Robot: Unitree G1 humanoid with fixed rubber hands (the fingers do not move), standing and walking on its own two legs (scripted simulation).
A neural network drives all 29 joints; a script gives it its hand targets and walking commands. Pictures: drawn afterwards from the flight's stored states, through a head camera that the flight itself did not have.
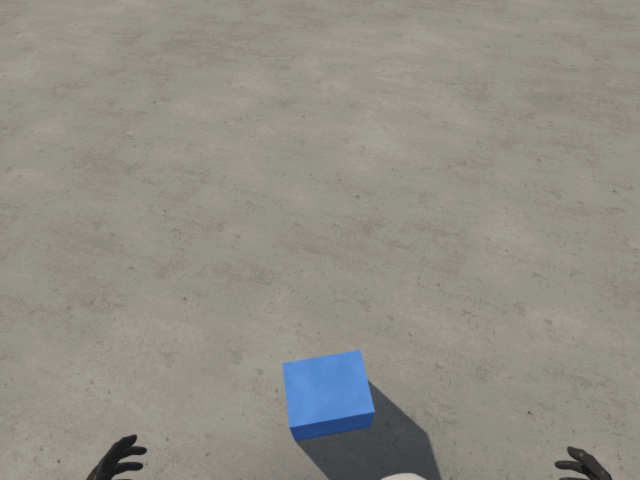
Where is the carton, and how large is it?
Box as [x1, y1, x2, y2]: [283, 350, 374, 440]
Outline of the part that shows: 360,350 283,363 289,427 295,440 370,426 374,410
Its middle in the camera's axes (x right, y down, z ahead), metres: +0.02 +0.44 +1.12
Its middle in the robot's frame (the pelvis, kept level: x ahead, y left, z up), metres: +0.41 +0.02 -0.68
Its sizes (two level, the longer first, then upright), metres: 0.225 0.171 0.171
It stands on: the floor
